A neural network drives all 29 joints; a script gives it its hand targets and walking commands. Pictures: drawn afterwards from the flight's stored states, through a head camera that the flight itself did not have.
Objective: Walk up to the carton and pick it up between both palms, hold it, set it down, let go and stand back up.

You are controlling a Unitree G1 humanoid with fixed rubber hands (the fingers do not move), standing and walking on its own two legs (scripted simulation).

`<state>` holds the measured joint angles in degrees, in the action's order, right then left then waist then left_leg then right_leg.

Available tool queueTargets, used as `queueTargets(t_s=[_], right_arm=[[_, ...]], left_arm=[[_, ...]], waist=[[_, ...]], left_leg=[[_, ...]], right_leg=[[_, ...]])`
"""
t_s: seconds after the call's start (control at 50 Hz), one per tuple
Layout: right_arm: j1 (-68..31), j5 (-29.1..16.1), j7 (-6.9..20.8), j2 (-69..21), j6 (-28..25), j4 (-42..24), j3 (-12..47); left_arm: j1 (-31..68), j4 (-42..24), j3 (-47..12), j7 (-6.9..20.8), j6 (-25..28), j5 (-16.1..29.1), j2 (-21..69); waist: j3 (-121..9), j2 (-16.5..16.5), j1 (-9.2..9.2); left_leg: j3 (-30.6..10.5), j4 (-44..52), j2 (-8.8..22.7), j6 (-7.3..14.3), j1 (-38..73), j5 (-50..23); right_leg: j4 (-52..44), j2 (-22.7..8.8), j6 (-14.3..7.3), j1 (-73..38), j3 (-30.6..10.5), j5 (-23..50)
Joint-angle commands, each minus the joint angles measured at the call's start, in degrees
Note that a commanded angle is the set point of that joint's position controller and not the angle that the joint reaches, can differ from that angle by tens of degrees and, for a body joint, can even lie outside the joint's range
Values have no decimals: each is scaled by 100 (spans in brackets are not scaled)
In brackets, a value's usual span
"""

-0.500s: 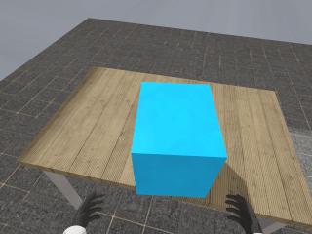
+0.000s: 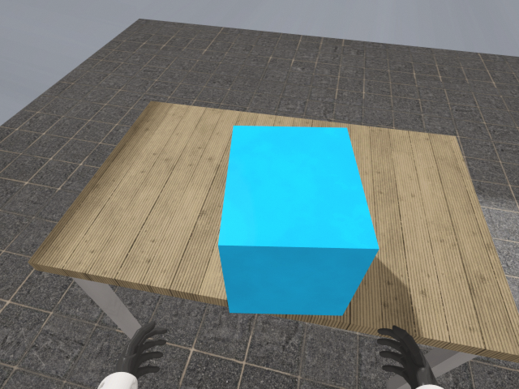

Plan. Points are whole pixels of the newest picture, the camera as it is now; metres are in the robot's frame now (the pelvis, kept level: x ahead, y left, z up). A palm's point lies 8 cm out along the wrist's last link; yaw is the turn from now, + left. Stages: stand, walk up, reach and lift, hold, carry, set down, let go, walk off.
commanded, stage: let go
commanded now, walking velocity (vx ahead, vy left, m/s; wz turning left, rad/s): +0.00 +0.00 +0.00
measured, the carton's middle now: (287, 220) +0.43 -0.03 -0.03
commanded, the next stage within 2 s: stand in 0.30 s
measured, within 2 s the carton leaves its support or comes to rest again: neither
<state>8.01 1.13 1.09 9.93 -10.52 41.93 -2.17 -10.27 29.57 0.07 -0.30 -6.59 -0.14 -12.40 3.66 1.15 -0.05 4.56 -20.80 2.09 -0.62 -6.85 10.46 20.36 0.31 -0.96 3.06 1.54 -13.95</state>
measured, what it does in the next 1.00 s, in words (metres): stands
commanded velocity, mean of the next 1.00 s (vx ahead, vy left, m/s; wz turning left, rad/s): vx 0.00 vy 0.00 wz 0.00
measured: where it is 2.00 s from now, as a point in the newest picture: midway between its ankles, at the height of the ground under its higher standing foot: outside the picture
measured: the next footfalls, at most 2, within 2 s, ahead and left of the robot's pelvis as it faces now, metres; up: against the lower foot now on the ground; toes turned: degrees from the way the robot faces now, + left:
none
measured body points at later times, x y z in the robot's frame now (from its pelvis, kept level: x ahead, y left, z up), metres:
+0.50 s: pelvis +0.00 +0.00 +0.00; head +0.01 +0.00 +0.44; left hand +0.15 +0.24 -0.10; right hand +0.14 -0.26 -0.10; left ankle +0.01 +0.12 -0.75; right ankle -0.03 -0.11 -0.75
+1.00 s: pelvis +0.00 +0.01 +0.00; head +0.00 +0.02 +0.44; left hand +0.10 +0.26 -0.13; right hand +0.08 -0.24 -0.12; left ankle +0.01 +0.12 -0.75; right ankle -0.03 -0.11 -0.75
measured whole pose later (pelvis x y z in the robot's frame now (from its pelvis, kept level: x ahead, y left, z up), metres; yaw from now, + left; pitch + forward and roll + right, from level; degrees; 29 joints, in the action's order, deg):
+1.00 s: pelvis +0.00 +0.01 +0.00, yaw +0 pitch +0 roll -1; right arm 18.5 1.9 0.5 11.8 -0.4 42.5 -3.3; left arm -15.0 44.3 2.3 0.2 0.5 -1.5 -11.9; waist 0.0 0.2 -0.1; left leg 4.8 -26.4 1.9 0.7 -13.6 12.6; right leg 24.2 -0.2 0.3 9.0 1.2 -15.0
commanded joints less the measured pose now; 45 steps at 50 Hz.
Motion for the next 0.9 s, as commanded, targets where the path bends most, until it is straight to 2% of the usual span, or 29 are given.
queueTargets(t_s=[0.0, 0.08, 0.22, 0.24, 0.26, 0.28, 0.3, 0.34, 0.36, 0.4, 0.48, 0.66, 0.88], right_arm=[[-262, -65, 60, 674, -135, -449, -50], [-260, -110, 28, 718, -154, -449, 44], [-299, -59, 30, 631, -76, -564, -11], [-193, -60, -3, 860, -110, -1253, -264], [-139, -43, -27, 830, -98, -1205, -222], [-155, -37, -33, 813, -90, -1198, -226], [322, 231, -125, 1050, 603, -358, -236], [444, 307, -102, 904, 995, -704, -256], [510, 244, -107, 861, 1038, -771, -244], [670, 74, -69, 864, 1045, -640, -230], [377, 53, 8, 881, 1028, -705, -268], [876, 130, -18, 894, 1024, -490, -282], [1095, 71, -74, 814, 927, -307, -271]], left_arm=[[226, -320, 224, -9, 125, -46, -445], [251, -232, 298, 62, 78, -117, -423], [551, -441, 213, 24, 33, -79, -414], [417, -574, 117, 38, 114, 158, -275], [502, -549, 99, 42, 111, 170, -344], [498, -566, 122, 37, 115, 177, -351], [-41, 11, 420, 80, 489, -269, -894], [-191, 129, 429, 105, 633, -242, -844], [-55, 88, 404, 108, 673, -269, -760], [80, 111, 374, 152, 742, -242, -573], [-15, 282, 364, 175, 769, -144, -517], [-306, 684, 379, 98, 752, -184, -564], [-399, 1064, 356, 40, 799, -137, -503]], waist=[[-560, -99, 33], [-498, -39, 68], [-273, -64, -22], [-408, 262, 290], [-396, 122, 153], [-405, 146, 205], [-5, -395, 46], [16, -192, 46], [-83, -85, 9], [-707, -97, -51], [-1115, -116, 49], [-253, -118, 25], [-518, -183, 5]], left_leg=[[-158, -110, -159, -98, 1411, -1494], [-133, -113, -228, -95, 1430, -1471], [-92, -5, -157, -40, 1335, -886], [-19, -179, -299, -92, 858, -758], [-15, -126, -267, -83, 914, -621], [-19, -139, -276, -80, 849, -621], [-360, -275, 658, -7, -15, -1455], [-332, -276, 531, -24, -550, -224], [-322, -237, 510, -56, -522, -286], [-295, -359, 455, -70, -383, -629], [-307, -544, 439, -28, -171, -690], [-480, -269, 464, 66, -638, -435], [-552, -104, 448, 144, -361, -487]], right_leg=[[-574, 69, -14, 1187, 47, 868], [-574, 48, 57, 1136, 16, 1146], [-620, -12, 25, 1414, -6, 643], [-439, -15, 106, 1226, -61, 569], [-405, -18, 89, 1280, -82, 610], [-402, -28, 94, 1241, -80, 579], [-260, -457, 148, 1141, -460, 916], [-268, -447, 169, 1033, -536, 464], [-182, -465, 141, 930, -540, 711], [36, -456, 98, 571, -518, 1438], [93, -458, 68, 632, -489, 1504], [-52, -435, -4, 1012, -525, 588], [-36, -445, 24, 864, -481, 483]])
